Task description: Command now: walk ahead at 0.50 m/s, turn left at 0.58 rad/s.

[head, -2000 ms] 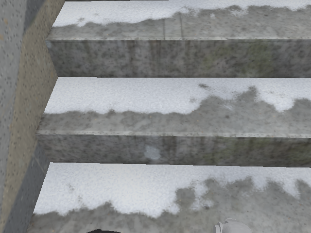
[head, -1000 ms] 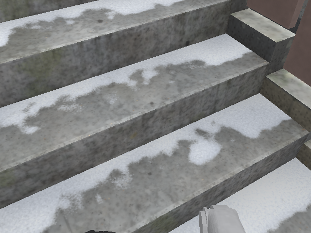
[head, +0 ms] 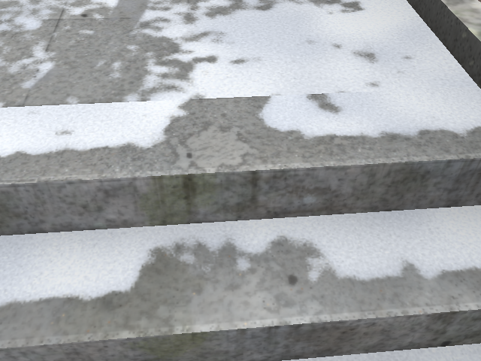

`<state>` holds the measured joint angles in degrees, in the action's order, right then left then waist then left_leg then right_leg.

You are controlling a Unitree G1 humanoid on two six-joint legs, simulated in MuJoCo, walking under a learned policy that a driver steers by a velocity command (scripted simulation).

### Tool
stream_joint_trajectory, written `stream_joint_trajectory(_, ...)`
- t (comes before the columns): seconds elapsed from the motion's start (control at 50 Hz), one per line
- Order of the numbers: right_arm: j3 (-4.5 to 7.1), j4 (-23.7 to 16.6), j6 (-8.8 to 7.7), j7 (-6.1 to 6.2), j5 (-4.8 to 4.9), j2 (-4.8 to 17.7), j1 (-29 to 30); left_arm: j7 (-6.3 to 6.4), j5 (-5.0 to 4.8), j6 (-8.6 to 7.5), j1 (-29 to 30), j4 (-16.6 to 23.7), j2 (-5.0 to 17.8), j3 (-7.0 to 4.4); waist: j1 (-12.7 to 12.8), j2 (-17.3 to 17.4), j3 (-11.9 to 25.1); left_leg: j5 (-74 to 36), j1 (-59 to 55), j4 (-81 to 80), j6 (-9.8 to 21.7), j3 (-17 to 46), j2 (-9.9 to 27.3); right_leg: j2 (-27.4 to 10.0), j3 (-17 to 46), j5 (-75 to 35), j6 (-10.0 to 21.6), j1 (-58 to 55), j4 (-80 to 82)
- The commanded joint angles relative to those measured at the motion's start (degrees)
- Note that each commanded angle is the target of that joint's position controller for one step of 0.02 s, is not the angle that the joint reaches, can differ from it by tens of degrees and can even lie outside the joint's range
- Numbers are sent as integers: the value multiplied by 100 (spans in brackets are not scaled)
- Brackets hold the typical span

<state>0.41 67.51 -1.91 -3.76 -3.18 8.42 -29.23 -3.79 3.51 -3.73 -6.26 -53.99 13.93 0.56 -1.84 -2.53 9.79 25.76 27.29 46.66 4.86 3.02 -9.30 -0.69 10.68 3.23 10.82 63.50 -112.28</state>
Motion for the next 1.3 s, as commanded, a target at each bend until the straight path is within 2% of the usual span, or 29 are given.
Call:
stream_joint_trajectory(0.02,-81,-611,-357,49,-224,290,904,92,-130,10,430,464,-120,142,371,832,-485,-1895,599,-2301,1006,1556,986,-88,-1053,977,-114,373,-1062)
stream_joint_trajectory(0.1,-158,137,-446,88,-430,148,-748,319,-48,-15,2109,1461,-104,340,-185,55,-497,-1106,-1617,-2297,723,2307,1468,-392,-629,1776,-20,2260,683)
stream_joint_trajectory(0.16,-91,-800,-551,-167,97,460,470,240,-44,221,3128,2108,-595,435,105,966,-1076,-1616,2077,-4337,1106,2090,1693,-364,-1963,2193,-622,-2102,2598)
stream_joint_trajectory(0.18,-36,-818,-591,-208,145,757,514,118,-171,284,2457,2004,-689,447,421,1155,-787,-3811,2155,-4015,1226,2005,1918,-111,-1996,1316,-772,-3079,2298)
stream_joint_trajectory(0.22,306,-1050,-671,-279,391,1584,569,33,-275,326,1619,1723,371,44,856,1098,-98,-9565,-320,-2742,1022,1624,1892,693,-2162,1896,-700,-3291,4374)
stream_joint_trajectory(0.24,409,-1005,-706,-320,213,1405,645,179,-163,244,224,1323,724,-139,1097,813,548,-9483,-895,-864,566,1488,1578,325,-917,970,-333,-4200,5479)
stream_joint_trajectory(0.26,148,-910,-722,-355,-179,168,-364,185,-114,167,-1164,869,728,-142,946,-1052,2486,-5809,1004,1035,476,1463,730,-1111,2123,889,921,-6998,6767)
stream_joint_trajectory(0.28,289,-499,-550,-449,-19,248,-132,187,110,253,-2010,677,886,-163,1486,-1684,1567,-2046,2503,4174,270,1857,49,-1980,4999,4191,1148,-6489,8798)
stream_joint_trajectory(0.3,335,-605,-475,-429,150,322,484,264,79,84,-1880,311,1017,-223,1389,-1263,-89,-2758,3642,5681,394,1799,305,-1750,4649,6044,592,-5358,9064)
stream_joint_trajectory(0.32,343,-540,-460,-326,257,318,664,235,-141,-11,-1003,227,878,-248,822,-939,-734,-3091,3726,6103,449,1277,623,-1785,3471,5161,553,-4291,8706)
stream_joint_trajectory(0.36,259,-618,-365,-117,126,160,1020,216,-123,46,-390,-65,-728,103,353,680,-281,-3402,3269,6117,751,1211,867,-1855,1688,3044,261,-3808,8338)
stream_joint_trajectory(0.4,197,-801,-192,-161,199,-9,1356,311,-162,13,-22,-205,-1297,234,14,333,-430,-2979,3490,6477,980,1258,973,-1536,724,2058,63,-3593,8775)
stream_joint_trajectory(0.5,-27,-1202,-128,-338,278,83,2020,189,247,-169,-383,-454,-716,74,-90,323,-590,-2823,3940,6493,1065,474,1125,-1179,-1549,932,-72,-3707,9701)
stream_joint_trajectory(0.72,-322,-2609,234,-16,322,94,4733,-39,732,-201,-3674,-1935,-907,395,745,180,-1176,-2652,7107,5438,1364,19,1479,-1829,-1828,-705,74,-7409,10573)
stream_joint_trajectory(0.76,-365,-2987,569,-132,184,-113,5567,-279,381,-185,-3204,-1774,-682,347,502,-290,-1247,-1618,5112,4714,1239,-993,1699,-1841,-2353,-1554,5,-5854,11420)
stream_joint_trajectory(0.8,-250,-2991,546,-274,229,-32,5131,-258,63,-417,-2945,-1520,-44,234,9,-664,-809,-1141,2859,4457,987,-1721,989,-1699,-2905,-5921,73,-5175,10833)
stream_joint_trajectory(0.86,-111,-2496,357,-256,258,220,3868,-180,-27,-532,-2888,-1381,688,-26,-483,-1109,-651,-279,1861,2047,818,-1526,440,-1994,-2703,-8712,-97,-7004,9585)
stream_joint_trajectory(0.88,-27,-2306,303,-138,266,531,2840,-225,151,-573,-2853,-1288,786,-107,-662,-1066,183,-2060,-107,2339,998,-973,556,-1804,-2576,-9223,-256,-6121,8648)
stream_joint_trajectory(0.9,50,-1905,308,-49,383,785,1719,-329,238,-597,-2897,-1167,622,-147,-843,-590,913,-2288,-2222,1560,1118,180,731,-1394,-2094,-7667,-383,-4619,7357)
stream_joint_trajectory(0.92,93,-1558,394,89,177,986,488,-547,354,-465,-2701,-1150,222,-55,-1264,187,1269,-1911,-3798,-331,1576,2117,1368,-679,-1621,-3265,-484,-2809,5615)
stream_joint_trajectory(0.94,377,-1258,402,76,-24,1577,-263,-598,-80,-289,-2638,-1124,-76,-172,-1161,777,1396,-2143,-3059,-2039,1874,4305,2230,153,-511,-326,-654,-2584,2097)
stream_joint_trajectory(0.98,410,-828,2,100,-71,1287,376,-421,-79,-367,-1861,-860,-284,-270,-583,992,12,-2071,-1492,-1849,1435,3517,2150,568,618,-451,-423,-1088,-789)
stream_joint_trajectory(1.06,-24,-704,-188,-133,-87,-136,2258,-113,-122,-140,-1146,-300,-760,-22,815,-283,-567,-1671,125,-2219,888,1261,1867,-103,57,-102,269,-107,-647)
stream_joint_trajectory(1.08,-51,-774,-217,-125,6,-179,2421,-133,-74,-7,-1171,-226,-738,28,969,215,-718,-1635,311,-2540,962,1016,1743,-25,-132,480,309,182,-1167)
stream_joint_trajectory(1.12,-149,-452,-207,3,-197,-283,1528,-148,-185,-11,-566,43,-801,181,745,575,-760,-1304,10,-2724,945,883,1805,88,-370,1065,562,1262,-2695)
stream_joint_trajectory(1.16,-202,-320,-250,21,-522,-54,1033,-102,-169,-57,296,552,-663,260,654,248,-716,-905,182,-2801,692,430,1547,-102,-639,470,693,1269,-1855)
stream_joint_trajectory(1.2,-208,-217,-330,-40,-565,315,431,-68,-228,59,1335,1167,-270,236,262,369,-767,-985,151,-3254,606,126,1461,-564,-881,-153,303,798,207)
stream_joint_trajectory(1.26,-255,-791,-462,-242,-60,693,746,-27,-114,293,1705,1409,-194,194,338,876,-719,-3334,1385,-4264,1102,-48,1819,-185,-1932,1132,-419,-2201,2089)
stream_joint_trajectory(1.3,-107,-598,-645,-260,157,1254,54,-39,-46,402,1490,1461,-175,149,324,1042,-644,-6389,-1073,-3539,1160,116,2299,171,-2109,2274,-561,-1406,3321)
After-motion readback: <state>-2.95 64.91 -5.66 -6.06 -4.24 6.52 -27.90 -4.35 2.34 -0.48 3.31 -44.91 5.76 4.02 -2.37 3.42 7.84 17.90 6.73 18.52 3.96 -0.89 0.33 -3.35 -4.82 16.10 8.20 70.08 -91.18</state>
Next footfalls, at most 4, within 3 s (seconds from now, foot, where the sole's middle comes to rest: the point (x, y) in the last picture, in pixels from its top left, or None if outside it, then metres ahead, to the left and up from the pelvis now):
0.22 right None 0.33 -0.14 -0.57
0.86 left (148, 294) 0.57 0.21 -0.40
1.34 right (174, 137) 0.90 0.16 -0.23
1.94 left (36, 92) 1.10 0.55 -0.23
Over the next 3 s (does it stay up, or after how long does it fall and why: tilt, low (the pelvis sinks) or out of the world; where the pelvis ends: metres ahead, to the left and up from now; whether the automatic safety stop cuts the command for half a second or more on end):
stays up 1.32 0.54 0.54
